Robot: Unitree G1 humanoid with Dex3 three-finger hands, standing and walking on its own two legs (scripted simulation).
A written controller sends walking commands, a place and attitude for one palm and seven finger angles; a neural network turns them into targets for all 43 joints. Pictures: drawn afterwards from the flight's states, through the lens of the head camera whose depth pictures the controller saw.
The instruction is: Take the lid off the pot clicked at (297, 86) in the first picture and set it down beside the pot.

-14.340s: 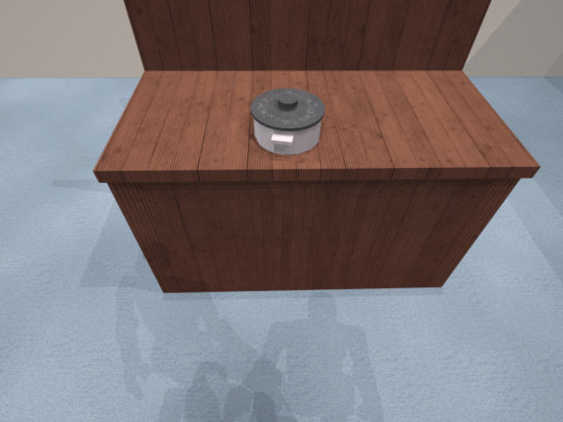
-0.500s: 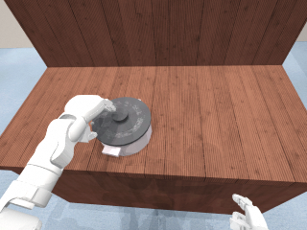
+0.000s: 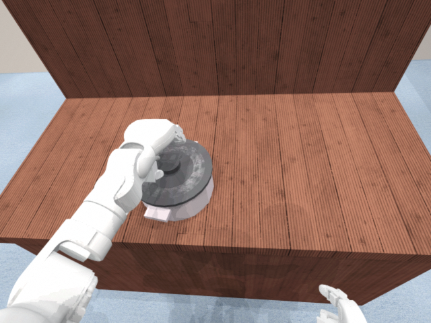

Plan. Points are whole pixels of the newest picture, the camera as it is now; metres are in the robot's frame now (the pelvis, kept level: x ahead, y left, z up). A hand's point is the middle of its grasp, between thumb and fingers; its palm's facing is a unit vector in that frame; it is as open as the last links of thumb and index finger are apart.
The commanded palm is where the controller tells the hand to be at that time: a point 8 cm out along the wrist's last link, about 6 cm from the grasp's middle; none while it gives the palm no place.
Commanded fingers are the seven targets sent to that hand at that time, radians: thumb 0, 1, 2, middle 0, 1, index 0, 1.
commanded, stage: move the open hand above the knob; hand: left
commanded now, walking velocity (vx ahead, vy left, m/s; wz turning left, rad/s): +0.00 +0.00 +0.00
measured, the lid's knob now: (169, 163) +0.44 +0.13 +0.02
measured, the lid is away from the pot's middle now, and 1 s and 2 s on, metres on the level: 0.00 0.00 0.00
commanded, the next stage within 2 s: lower the open fingers around the knob in 0.90 s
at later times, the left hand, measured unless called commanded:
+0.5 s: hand (160, 154) +0.42 +0.13 +0.08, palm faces -0.30 -0.03 -0.95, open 10.3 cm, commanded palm +0.40 +0.13 +0.15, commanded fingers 0.00 -0.27 1.31 -0.81 -0.08 -0.81 -0.08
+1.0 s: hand (160, 155) +0.41 +0.12 +0.09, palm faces -0.26 -0.02 -0.96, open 10.2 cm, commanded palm +0.39 +0.13 +0.15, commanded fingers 0.00 -0.27 1.31 -0.81 -0.08 -0.81 -0.08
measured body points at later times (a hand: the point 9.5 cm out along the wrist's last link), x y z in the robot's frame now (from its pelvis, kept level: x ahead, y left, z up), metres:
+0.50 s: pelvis +0.00 -0.02 +0.00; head +0.03 -0.06 +0.45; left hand +0.43 +0.13 +0.13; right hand +0.14 -0.27 -0.13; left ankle -0.01 +0.11 -0.74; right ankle -0.02 -0.14 -0.74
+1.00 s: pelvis -0.01 +0.00 +0.00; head +0.02 -0.04 +0.45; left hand +0.42 +0.12 +0.14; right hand +0.15 -0.24 -0.13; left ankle -0.01 +0.11 -0.74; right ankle -0.02 -0.14 -0.74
